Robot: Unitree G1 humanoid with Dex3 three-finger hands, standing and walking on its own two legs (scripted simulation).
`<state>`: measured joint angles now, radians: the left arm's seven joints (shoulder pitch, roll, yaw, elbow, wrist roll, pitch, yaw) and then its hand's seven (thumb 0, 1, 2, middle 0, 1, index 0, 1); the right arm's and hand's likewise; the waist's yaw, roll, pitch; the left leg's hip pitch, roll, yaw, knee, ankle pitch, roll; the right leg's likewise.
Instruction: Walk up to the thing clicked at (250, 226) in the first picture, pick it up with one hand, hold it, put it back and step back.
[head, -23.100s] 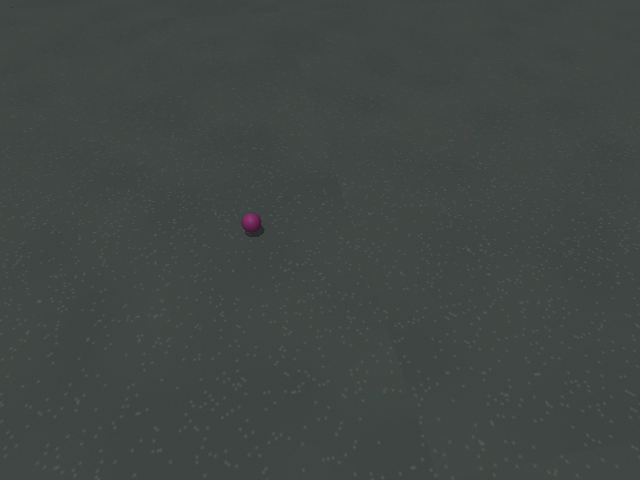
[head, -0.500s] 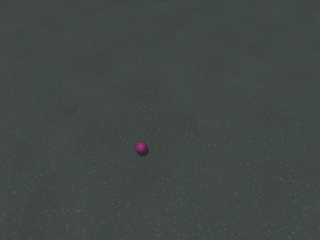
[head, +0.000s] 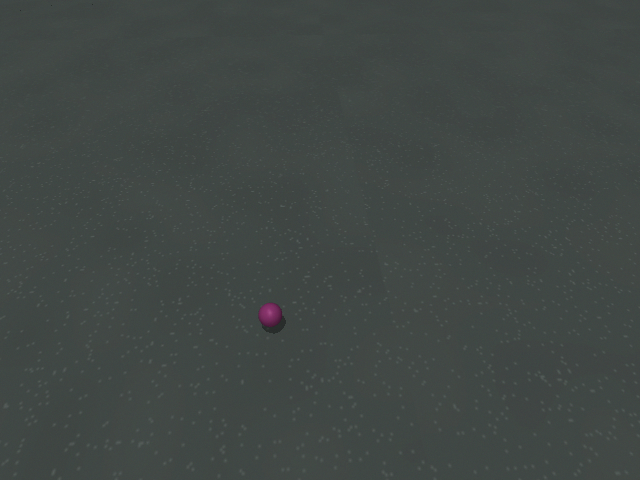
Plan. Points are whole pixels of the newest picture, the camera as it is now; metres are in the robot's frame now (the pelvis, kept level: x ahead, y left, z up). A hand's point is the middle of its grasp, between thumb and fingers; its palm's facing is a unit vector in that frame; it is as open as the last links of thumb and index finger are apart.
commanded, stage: walk up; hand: left
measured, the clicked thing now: (270, 314) +0.79 +0.19 -0.73
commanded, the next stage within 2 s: stand in 0.38 s
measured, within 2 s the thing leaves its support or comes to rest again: neither
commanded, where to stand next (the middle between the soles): +0.42 -0.03 m, yaw -1 degrees
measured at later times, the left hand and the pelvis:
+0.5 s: hand out of the picture +0.11 +0.26 -0.15, palm faces -0.01 -0.95 -0.32, open 7.4 cm; pelvis +0.01 +0.01 +0.00, yaw -1 degrees
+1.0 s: hand out of the picture +0.07 +0.25 -0.15, palm faces -0.05 -0.94 -0.34, open 7.4 cm; pelvis -0.01 +0.00 +0.01, yaw -1 degrees
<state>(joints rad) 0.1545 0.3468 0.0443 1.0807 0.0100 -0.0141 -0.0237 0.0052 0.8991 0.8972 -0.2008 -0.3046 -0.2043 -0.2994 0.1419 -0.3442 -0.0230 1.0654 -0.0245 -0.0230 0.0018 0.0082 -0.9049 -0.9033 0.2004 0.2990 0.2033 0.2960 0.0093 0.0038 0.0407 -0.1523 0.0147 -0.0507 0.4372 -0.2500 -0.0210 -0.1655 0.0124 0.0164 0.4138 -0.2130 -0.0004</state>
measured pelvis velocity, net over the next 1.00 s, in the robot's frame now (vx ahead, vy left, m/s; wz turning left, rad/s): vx -0.01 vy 0.00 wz -0.01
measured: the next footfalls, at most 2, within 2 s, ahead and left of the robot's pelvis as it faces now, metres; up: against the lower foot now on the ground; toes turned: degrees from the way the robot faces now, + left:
left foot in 1.64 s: +0.12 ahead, +0.15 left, +0.00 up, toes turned +3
